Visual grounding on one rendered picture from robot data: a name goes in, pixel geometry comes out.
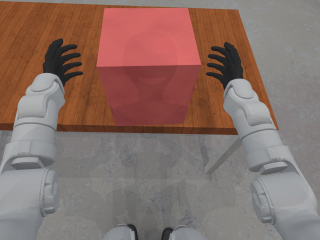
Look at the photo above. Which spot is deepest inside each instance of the robot right upper arm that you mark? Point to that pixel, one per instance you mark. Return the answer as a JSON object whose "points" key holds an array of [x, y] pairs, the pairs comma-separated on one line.
{"points": [[285, 201]]}

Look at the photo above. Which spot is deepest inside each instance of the robot right shin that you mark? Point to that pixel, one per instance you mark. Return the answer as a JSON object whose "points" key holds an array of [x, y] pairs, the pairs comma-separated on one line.
{"points": [[180, 226]]}

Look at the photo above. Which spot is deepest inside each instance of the robot right forearm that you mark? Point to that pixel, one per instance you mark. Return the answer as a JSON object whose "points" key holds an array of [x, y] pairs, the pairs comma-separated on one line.
{"points": [[265, 152]]}

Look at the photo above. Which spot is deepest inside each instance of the right robot hand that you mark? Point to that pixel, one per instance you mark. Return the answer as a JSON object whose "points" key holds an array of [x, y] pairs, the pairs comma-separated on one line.
{"points": [[232, 68]]}

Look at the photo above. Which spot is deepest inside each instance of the right robot thigh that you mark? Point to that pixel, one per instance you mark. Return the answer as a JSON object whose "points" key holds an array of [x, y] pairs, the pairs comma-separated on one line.
{"points": [[186, 234]]}

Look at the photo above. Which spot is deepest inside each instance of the robot left forearm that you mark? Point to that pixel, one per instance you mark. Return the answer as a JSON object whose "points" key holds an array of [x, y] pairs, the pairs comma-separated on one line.
{"points": [[35, 125]]}

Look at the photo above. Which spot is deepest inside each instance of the left robot hand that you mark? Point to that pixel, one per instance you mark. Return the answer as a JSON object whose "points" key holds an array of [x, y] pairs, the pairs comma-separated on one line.
{"points": [[54, 61]]}

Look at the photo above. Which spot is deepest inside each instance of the robot left upper arm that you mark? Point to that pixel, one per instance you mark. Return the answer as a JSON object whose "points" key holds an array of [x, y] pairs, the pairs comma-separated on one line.
{"points": [[27, 196]]}

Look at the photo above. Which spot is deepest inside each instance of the carton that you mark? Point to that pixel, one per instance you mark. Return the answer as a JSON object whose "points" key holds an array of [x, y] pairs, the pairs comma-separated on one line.
{"points": [[148, 63]]}

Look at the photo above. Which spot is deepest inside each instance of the table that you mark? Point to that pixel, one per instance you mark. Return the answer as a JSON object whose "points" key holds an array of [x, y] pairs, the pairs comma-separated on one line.
{"points": [[28, 28]]}

